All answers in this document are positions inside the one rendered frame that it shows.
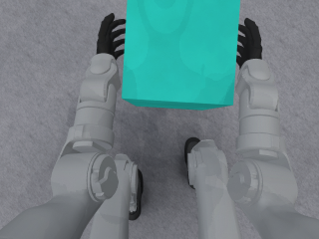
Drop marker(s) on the left robot upper arm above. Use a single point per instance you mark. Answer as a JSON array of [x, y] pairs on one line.
[[80, 183]]

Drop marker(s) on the left robot hand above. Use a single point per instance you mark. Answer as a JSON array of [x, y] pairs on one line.
[[106, 43]]

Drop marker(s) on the robot left foot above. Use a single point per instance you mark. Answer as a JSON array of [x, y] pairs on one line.
[[133, 215]]

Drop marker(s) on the left robot forearm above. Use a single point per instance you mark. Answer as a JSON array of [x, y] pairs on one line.
[[96, 107]]

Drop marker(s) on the left robot shin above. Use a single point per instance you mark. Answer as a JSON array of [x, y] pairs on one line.
[[133, 202]]

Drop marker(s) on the right robot upper arm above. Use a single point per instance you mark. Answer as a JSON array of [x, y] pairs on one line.
[[267, 192]]

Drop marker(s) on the right robot hand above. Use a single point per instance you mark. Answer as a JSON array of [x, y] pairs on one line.
[[251, 43]]

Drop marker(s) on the right robot forearm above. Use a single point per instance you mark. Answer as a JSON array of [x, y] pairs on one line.
[[259, 115]]

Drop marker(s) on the carton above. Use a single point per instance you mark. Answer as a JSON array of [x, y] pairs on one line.
[[180, 54]]

